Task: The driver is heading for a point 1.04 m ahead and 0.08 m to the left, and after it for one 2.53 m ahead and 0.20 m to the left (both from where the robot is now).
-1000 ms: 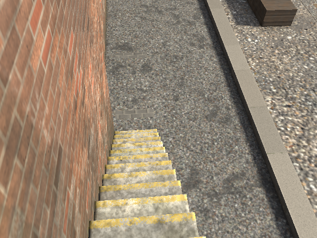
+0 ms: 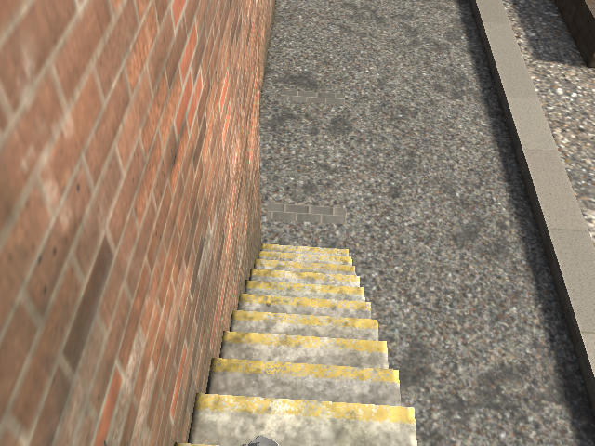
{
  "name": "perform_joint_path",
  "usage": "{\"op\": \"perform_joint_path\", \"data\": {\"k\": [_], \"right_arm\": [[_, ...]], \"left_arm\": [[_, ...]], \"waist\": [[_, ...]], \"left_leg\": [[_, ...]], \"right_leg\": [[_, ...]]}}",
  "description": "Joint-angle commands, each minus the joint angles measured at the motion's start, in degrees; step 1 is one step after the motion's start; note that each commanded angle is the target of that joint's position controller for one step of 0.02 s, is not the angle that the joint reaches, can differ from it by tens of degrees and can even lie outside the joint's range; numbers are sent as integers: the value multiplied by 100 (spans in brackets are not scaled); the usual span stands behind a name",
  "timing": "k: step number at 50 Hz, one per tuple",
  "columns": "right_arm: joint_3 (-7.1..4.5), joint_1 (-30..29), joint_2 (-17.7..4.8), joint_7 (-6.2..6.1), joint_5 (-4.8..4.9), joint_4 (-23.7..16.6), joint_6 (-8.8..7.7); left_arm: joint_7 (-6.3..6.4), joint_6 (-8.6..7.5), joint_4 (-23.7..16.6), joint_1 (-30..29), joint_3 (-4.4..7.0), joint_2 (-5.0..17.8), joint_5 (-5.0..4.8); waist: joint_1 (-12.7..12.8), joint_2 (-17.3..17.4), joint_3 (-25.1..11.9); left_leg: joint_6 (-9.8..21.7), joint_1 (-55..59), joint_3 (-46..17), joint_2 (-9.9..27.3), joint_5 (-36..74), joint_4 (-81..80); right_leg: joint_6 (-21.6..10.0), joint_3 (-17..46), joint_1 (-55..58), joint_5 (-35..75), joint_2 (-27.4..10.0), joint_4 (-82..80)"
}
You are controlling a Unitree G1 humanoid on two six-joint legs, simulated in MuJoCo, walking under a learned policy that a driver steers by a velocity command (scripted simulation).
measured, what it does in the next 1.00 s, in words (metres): goes down: left foot 0.20 m lower, then right foot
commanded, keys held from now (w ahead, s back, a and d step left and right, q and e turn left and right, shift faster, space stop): w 1.00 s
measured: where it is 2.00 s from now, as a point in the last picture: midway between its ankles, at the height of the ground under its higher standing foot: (321, 387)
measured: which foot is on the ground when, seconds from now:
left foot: up 0.00-0.36, down 0.38-0.70, up 0.72-1.00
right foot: down 0.00-0.26, up 0.28-0.62, down 0.64-1.00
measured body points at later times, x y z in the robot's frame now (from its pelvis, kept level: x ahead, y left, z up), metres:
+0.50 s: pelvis +0.20 +0.09 -0.15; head +0.20 +0.11 +0.30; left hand +0.30 +0.30 -0.29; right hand +0.10 -0.14 -0.28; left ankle +0.20 +0.24 -0.87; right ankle +0.20 -0.08 -0.67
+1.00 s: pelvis +0.38 +0.06 -0.23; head +0.41 +0.07 +0.22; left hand +0.28 +0.32 -0.37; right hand +0.49 -0.21 -0.35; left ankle +0.50 +0.19 -0.93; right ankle +0.28 -0.11 -0.87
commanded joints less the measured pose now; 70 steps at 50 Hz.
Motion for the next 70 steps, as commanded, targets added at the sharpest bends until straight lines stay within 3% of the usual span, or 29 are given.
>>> {"op": "perform_joint_path", "data": {"k": [1, 6, 12, 15, 16, 17, 19, 20, 21, 23, 26, 29, 33, 36, 37, 41, 43, 47, 51, 53, 55, 56, 57, 59, 61, 63, 65, 67, 70], "right_arm": [[7, 686, -131, 5, -199, -238, 52], [35, 85, -106, 87, -106, -457, -198], [26, 1524, -43, -215, -71, -202, -161], [32, 4132, -255, -184, -143, 493, -11], [20, 4186, -663, -19, 4, 964, -39], [-260, 3333, -1874, 14, 320, 1199, -109], [457, 3132, 234, 20, -61, 617, 33], [522, 2800, -15, 99, 4, 624, -21], [49, 2499, -1679, -12, 342, 992, -20], [371, 2792, -303, -360, 142, 1125, -113], [651, 1921, 13, -521, 106, 881, -127], [346, 1571, -1035, -273, 38, 627, -301], [8, 2134, -1006, -285, 275, 652, -264], [124, 2350, -222, -461, 508, 619, -429], [41, 1489, -413, -564, 665, 411, -528], [-31, 2053, -443, -467, 79, 725, -219], [-126, 1608, -497, -248, 143, 653, -199], [13, 1017, -284, 168, 7, 229, -183], [-300, 3362, -1015, 1, 63, 1224, 66], [-260, 4422, -891, -70, -189, 1348, 48], [32, 4404, -870, 139, 85, 1647, -229], [-92, 4405, -1134, 181, 248, 1791, -258], [-8, 4243, -799, 190, 160, 1737, -279], [-127, 3183, -1171, 8, 150, 1732, -343], [274, 1978, -314, -406, 25, 1449, -342], [126, 1914, -1034, -494, -30, 1352, -378], [231, 3059, -364, -625, 314, 1690, -446], [261, 3223, -147, -732, 328, 1793, -408], [-8, 2807, -686, -690, 330, 1559, -303]], "left_arm": [[146, -217, -872, -1001, -118, 163, -200], [133, 49, -778, -538, 11, 349, -446], [-94, 199, -753, -527, 91, 296, -429], [-361, 295, -836, -1207, -63, -113, -550], [-476, 189, -1094, -1009, -124, -570, -791], [-370, 169, -1604, -754, -292, -596, -1019], [-284, 274, -1359, -2255, 67, 390, -741], [-200, 327, -1628, -2142, 5, -80, -612], [-201, 278, -2011, -1708, -194, -488, -541], [-141, 272, -1960, -2209, -98, -43, -660], [-282, 400, -2029, -2009, -214, -494, -288], [-365, 349, -1946, -1792, -134, -208, -306], [-219, 98, -1653, -1643, 24, 584, -325], [-412, 6, -1037, -604, 298, 1162, -562], [-432, -138, -756, 169, 310, 1247, -570], [-276, -10, -1022, -2089, 49, 430, -239], [-78, -121, -786, -1426, 89, 375, -328], [170, -90, -834, -1612, 239, 937, -248], [-79, 70, -898, -2334, 224, 720, -413], [-109, 78, -644, -2235, 247, 640, -589], [-85, -77, -852, -890, 195, -68, -496], [-75, -150, -849, -572, 191, 33, -508], [-24, -166, -829, -727, 238, 251, -684], [59, -81, -1635, -2207, 186, 511, -809], [77, 208, -1513, -1911, 96, 212, -525], [-95, 327, -1412, -1906, 108, 158, -415], [-197, 240, -1551, -2520, 219, 628, -520], [-281, 225, -1640, -2783, 165, 464, -368], [-432, 196, -1939, -3451, 87, 363, -447]], "waist": [[-994, 445, 11], [-74, -985, 345], [105, -815, 314], [-1416, 292, -903], [-1050, 1123, -873], [-356, 2908, -1293], [-1435, -295, -18], [-948, 307, -88], [-326, 1979, 76], [-819, 924, 603], [-298, 226, 257], [-229, 1196, -136], [-548, 1009, 568], [-317, -1644, 228], [98, -1498, 589], [-1196, -1137, 88], [-852, -756, 114], [-1081, -372, -144], [-1874, -699, -490], [-2623, 63, -342], [-1212, 2649, 174], [-940, 2704, 229], [-945, 1442, 47], [-589, 653, 619], [-101, 285, 671], [-130, 764, 502], [-663, 748, 645], [-770, 318, 1041], [-1232, 303, 955]], "left_leg": [[-276, 572, 117, 510, 1600, -1060], [41, 2393, 1286, 492, 1592, -4690], [200, 3570, 1785, 844, 1750, -7324], [268, 7353, 1397, 1628, 2968, -5029], [197, 7683, 1239, 1955, 3275, -3781], [1594, 6578, -1174, 3077, -1182, -4840], [1013, 5189, 621, 1851, -2026, -5197], [1114, 4471, 618, 1488, -1571, -4966], [1941, 4151, -1516, 2602, -2691, -5360], [1578, 3422, -685, 2052, -3340, -5035], [1069, 2490, 247, 1449, -2226, -4436], [1105, 1499, 802, 1465, -468, -4732], [1019, 2734, 896, 929, -624, -3523], [432, 160, 1481, -107, -3423, 276], [542, -775, 585, -247, -4329, 655], [426, 1567, 1252, 477, -1969, -466], [498, 733, 770, 427, 109, -929], [463, 3649, 1698, 235, 1970, -3468], [215, 4986, 1745, 649, 1649, -3532], [522, 5690, 1811, 983, 635, -5489], [292, 6084, 938, 1285, 3853, -3188], [745, 5797, -22, 1716, 3028, -3387], [1030, 5285, 78, 1899, 1499, -3389], [1388, 4136, -2564, 2624, -1065, -4663], [1065, 2238, -999, 2059, 486, -3783], [913, 1327, -401, 1726, 421, -3740], [1226, 2532, -305, 1385, -2438, -3015], [1204, 2476, 18, 1210, -2908, -2506], [1245, 1275, 679, 990, -3660, -2624]], "right_leg": [[-886, 3483, -338, -914, -1377, -2040], [-575, 1738, 25, 336, -854, -1636], [-433, 1634, 540, 1389, -637, 733], [353, 1082, -2251, -1836, -243, 4476], [541, 757, -3127, -2870, -203, 5657], [829, 409, -3033, -1563, -953, 5568], [668, 639, -3012, -1601, -512, 6099], [840, 40, -2477, -2278, -764, 6066], [931, 170, -2934, -1572, -1311, 5798], [788, 1170, -3281, 1419, -1380, 4238], [1110, 713, -1316, 3902, -1763, 552], [1334, -66, 1759, 3333, -1146, 648], [641, -192, 1308, 1903, -1207, -1748], [-874, 2527, 2777, 3144, -2378, -3082], [-1377, 3930, 2678, 2185, -2680, -3785], [-614, 1716, 163, 2178, -2356, -2599], [-474, 1377, 376, 317, -2098, -1816], [-65, 539, -1400, -739, -1693, -1524], [463, 360, -816, 854, -1529, 966], [709, 126, -775, 1196, -601, 4484], [520, 686, -3271, -1483, -251, 6160], [539, 653, -3794, -1165, -407, 6143], [289, 1277, -3926, 329, -700, 4811], [426, 1362, -4364, 1154, -1204, 3849], [838, 1182, -2449, 2888, -1581, 1619], [981, 277, -1038, 3491, -1197, 2022], [844, 892, -2375, 4998, -1444, 640], [840, 968, -2321, 5787, -1593, -640], [957, 113, 146, 5738, -1289, -2077]]}}
Velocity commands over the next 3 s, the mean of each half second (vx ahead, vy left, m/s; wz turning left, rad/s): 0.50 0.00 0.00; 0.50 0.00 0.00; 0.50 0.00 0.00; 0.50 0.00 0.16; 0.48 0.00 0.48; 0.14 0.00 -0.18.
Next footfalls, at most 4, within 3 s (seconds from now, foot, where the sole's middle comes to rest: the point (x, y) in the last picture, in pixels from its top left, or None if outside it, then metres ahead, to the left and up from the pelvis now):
0.38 left None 0.24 0.23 -0.91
0.64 right None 0.32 -0.11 -0.91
1.06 left None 0.48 0.17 -1.11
1.52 right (359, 438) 0.73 -0.12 -1.32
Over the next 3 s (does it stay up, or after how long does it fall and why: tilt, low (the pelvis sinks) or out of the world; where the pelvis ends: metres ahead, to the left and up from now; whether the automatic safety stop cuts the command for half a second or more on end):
stays up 1.62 0.13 -1.37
